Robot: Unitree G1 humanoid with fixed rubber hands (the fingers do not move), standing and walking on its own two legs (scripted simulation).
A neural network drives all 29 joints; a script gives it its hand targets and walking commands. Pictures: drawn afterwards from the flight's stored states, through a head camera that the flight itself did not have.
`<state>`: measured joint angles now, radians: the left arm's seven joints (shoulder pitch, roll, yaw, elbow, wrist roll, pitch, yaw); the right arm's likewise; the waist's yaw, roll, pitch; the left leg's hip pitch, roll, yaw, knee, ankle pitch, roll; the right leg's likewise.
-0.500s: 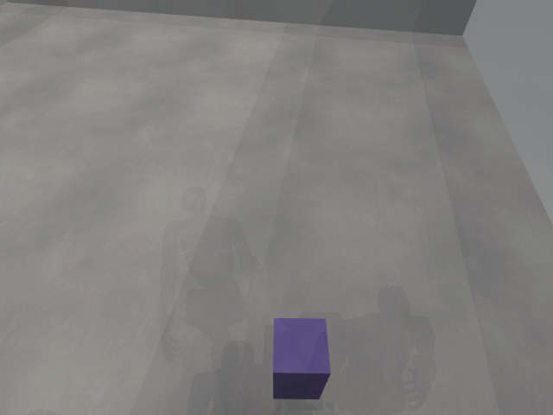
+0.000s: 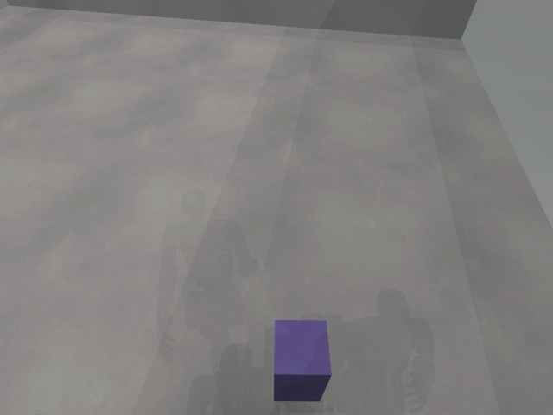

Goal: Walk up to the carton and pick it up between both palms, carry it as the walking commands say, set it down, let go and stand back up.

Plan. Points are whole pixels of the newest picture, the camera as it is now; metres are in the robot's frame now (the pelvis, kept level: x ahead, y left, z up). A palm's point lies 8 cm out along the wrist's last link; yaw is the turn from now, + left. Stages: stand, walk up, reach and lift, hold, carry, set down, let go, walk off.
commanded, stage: walk up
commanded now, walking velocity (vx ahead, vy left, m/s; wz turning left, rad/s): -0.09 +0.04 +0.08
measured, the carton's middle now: (298, 363) +0.39 -0.04 -0.62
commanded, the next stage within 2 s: stand in 1.04 s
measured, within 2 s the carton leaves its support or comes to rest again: neither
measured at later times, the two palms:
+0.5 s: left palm out of the picture -0.02 +0.24 -0.15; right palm out of the picture +0.05 -0.23 -0.14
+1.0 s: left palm out of the picture -0.01 +0.25 -0.16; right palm out of the picture +0.04 -0.22 -0.14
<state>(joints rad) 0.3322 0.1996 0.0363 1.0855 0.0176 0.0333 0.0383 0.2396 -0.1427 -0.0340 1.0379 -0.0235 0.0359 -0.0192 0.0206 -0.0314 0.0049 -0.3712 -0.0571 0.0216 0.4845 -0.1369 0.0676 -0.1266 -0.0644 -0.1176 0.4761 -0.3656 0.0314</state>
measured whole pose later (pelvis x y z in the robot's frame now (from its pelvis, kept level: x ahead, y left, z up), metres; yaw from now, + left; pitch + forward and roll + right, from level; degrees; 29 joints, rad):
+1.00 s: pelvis +0.01 +0.02 -0.01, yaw +1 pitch +0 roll -1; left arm 0.30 0.19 0.05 1.08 0.02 0.05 0.05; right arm 0.27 -0.16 -0.05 1.03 -0.03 0.02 -0.02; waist 0.01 -0.03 0.02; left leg -0.35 -0.03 0.06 0.66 -0.30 0.07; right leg -0.13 -0.08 -0.11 0.60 -0.45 0.05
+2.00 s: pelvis +0.02 +0.01 +0.01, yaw +4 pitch -1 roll +0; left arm 0.28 0.18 0.02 1.03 0.02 0.01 0.04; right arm 0.24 -0.14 0.00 1.09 -0.01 0.01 -0.04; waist 0.00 -0.02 0.03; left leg -0.14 -0.02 0.05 0.43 -0.27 0.03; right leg -0.09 -0.03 -0.08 0.41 -0.30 0.00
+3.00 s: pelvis -0.12 -0.02 -0.10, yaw +3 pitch +19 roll +0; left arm -0.61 0.10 0.13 0.66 0.01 0.52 0.10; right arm -0.59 -0.14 -0.19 0.69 0.00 0.47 -0.03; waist -0.03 -0.03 0.09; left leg -1.13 0.02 0.04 1.10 -0.31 0.02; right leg -1.10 -0.02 -0.07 1.14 -0.37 -0.04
